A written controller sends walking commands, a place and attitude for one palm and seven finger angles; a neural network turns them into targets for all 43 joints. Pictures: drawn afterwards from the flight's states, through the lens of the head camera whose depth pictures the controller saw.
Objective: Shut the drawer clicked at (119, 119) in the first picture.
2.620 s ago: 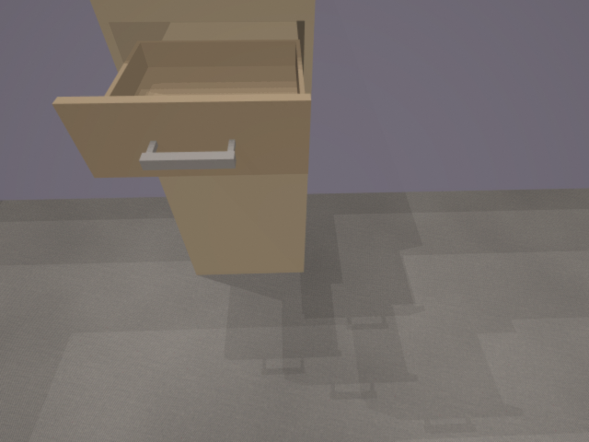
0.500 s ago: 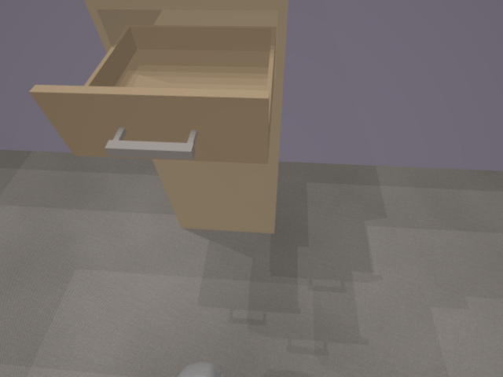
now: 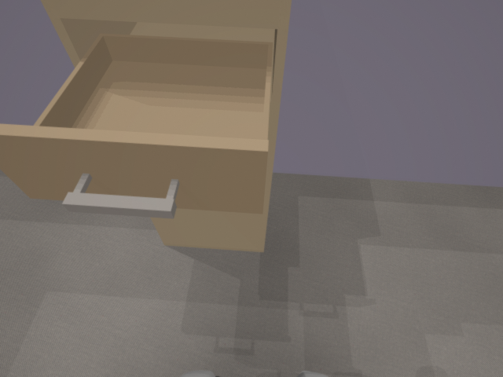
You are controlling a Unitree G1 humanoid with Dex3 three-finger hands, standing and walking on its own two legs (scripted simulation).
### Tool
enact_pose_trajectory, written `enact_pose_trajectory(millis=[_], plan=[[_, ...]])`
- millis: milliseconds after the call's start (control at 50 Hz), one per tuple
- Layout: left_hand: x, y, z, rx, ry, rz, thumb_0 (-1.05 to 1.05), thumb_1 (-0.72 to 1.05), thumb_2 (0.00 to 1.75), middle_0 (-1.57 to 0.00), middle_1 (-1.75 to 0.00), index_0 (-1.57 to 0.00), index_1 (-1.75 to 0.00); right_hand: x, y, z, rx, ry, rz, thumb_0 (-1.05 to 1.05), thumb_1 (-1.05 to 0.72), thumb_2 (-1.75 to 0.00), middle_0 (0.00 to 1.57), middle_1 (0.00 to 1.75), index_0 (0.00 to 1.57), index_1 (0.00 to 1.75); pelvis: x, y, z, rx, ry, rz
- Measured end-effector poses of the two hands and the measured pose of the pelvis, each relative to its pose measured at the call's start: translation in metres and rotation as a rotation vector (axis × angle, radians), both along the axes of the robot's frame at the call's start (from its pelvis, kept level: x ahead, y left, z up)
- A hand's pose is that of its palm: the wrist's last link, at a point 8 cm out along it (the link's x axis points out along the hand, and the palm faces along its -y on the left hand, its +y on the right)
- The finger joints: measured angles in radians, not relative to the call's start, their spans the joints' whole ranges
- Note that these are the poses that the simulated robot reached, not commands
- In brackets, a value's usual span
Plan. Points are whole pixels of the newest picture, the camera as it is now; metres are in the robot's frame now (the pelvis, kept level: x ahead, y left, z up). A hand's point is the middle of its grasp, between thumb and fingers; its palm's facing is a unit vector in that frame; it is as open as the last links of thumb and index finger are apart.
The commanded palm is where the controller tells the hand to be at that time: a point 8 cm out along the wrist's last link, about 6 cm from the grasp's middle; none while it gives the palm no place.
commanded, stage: come to a stop and stand still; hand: left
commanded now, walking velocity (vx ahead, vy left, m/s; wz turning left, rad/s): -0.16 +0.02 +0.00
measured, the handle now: (125, 194) +0.33 +0.21 +0.12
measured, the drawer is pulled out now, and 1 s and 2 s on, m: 0.30 0.30 0.30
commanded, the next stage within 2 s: look again from close up in 0.86 s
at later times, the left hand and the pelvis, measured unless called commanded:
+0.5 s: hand out of the picture +0.03 +0.18 -0.18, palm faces +0.11 -0.97 -0.22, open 7.3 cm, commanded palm none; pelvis -0.01 -0.02 +0.00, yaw +4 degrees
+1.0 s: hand out of the picture +0.00 +0.17 -0.17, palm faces +0.04 -0.98 -0.20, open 7.3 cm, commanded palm none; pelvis -0.01 -0.01 +0.01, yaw +1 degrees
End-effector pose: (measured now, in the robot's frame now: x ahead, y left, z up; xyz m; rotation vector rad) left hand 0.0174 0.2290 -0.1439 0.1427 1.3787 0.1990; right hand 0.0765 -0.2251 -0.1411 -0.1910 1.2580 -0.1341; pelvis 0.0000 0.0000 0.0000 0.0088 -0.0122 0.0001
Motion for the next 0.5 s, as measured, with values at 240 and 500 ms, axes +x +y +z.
enact_pose_trajectory(millis=[240,500], plan=[[0.043,-0.015,0.019,0.092,-0.075,-0.045,0.0,0.91,0.9,-0.2,-0.3,-0.2,-0.3,-0.016,-0.063,-0.008,-0.001,0.105,-0.052,0.01,-0.91,-0.9,0.2,0.3,0.2,0.3,0.011,-0.039,0.001,0.019,0.014,0.027],[0.006,-0.006,-0.001,0.012,-0.063,0.043,0.0,0.9,0.9,-0.2,-0.3,-0.21,-0.3,-0.009,-0.037,0.006,-0.038,0.035,0.035,0.01,-0.91,-0.9,0.19,0.3,0.2,0.3,-0.005,-0.017,-0.002,-0.001,-0.002,0.071]])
